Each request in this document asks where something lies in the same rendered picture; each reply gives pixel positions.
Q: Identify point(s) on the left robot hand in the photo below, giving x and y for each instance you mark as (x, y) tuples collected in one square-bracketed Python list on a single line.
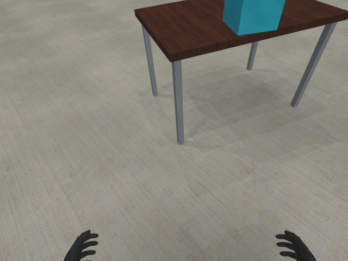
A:
[(75, 253)]

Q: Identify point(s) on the table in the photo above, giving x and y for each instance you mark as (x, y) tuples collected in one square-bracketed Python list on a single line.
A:
[(190, 28)]

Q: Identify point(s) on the right robot hand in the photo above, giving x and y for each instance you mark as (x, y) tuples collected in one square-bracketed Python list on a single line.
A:
[(302, 251)]

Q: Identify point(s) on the carton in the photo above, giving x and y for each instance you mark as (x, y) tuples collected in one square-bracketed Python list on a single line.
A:
[(252, 16)]

